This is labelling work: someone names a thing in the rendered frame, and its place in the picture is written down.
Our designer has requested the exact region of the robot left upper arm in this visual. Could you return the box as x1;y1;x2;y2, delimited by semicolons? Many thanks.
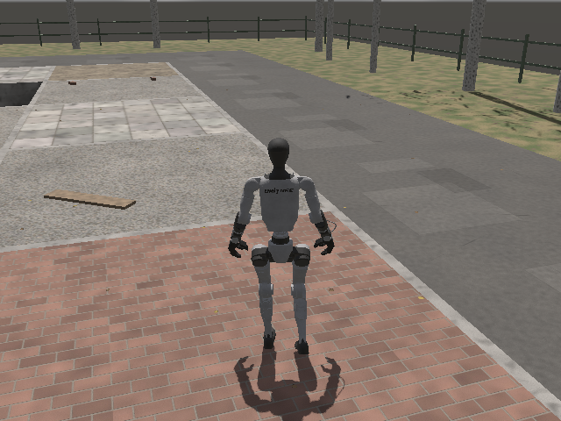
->
237;176;261;225

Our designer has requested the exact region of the robot right forearm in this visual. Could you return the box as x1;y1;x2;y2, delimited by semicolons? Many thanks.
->
315;210;332;241

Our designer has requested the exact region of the right robot hand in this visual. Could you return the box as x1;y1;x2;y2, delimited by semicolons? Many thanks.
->
314;238;334;255

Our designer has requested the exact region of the robot left foot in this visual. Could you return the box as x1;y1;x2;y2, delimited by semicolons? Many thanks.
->
263;327;276;349

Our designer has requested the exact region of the robot right upper arm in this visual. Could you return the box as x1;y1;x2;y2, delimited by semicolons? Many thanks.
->
297;175;323;224

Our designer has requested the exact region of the left robot hand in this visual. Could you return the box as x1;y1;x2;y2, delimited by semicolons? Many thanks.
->
228;240;248;258

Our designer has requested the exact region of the robot left thigh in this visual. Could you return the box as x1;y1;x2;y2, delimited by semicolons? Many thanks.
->
251;244;273;298

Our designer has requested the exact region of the robot left forearm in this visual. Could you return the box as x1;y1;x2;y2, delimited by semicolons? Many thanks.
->
231;212;246;244

